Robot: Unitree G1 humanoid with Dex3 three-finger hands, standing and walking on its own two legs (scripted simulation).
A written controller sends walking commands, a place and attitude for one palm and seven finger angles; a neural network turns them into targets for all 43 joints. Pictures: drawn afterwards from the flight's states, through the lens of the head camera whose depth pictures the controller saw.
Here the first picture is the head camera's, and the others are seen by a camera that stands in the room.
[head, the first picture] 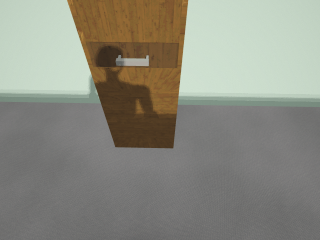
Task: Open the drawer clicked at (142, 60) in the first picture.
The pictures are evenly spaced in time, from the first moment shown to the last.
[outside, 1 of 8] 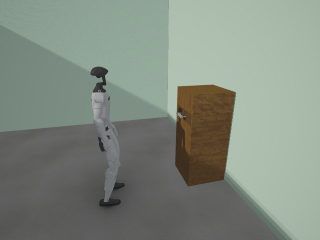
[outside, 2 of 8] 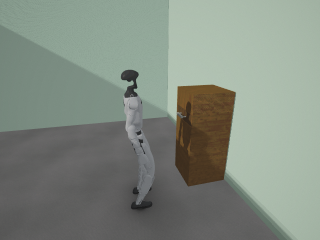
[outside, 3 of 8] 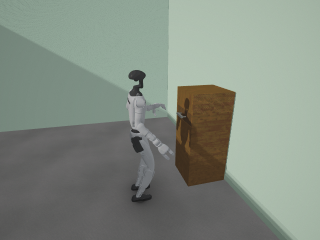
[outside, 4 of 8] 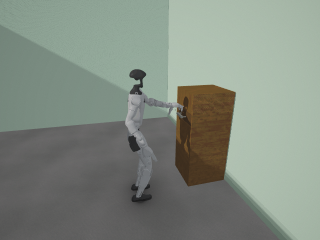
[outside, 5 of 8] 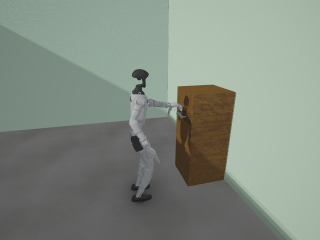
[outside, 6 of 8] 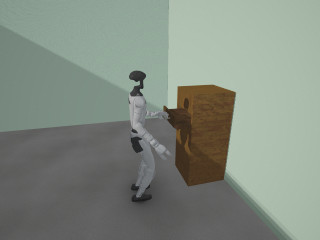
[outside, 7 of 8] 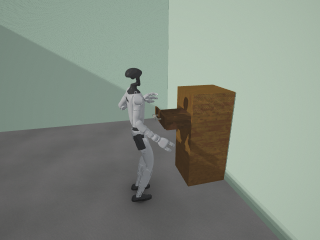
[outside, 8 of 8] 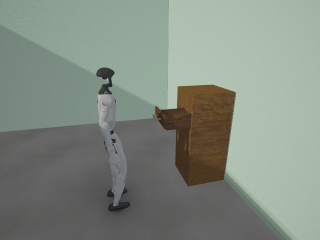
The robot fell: no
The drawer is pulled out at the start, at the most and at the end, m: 0.00 0.30 0.27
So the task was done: yes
